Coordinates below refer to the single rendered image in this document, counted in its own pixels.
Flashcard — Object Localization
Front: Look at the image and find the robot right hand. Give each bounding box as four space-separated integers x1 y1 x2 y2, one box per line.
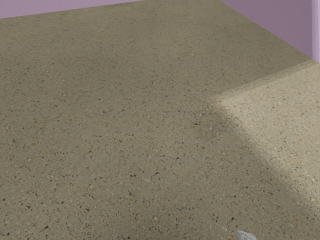
236 230 257 240

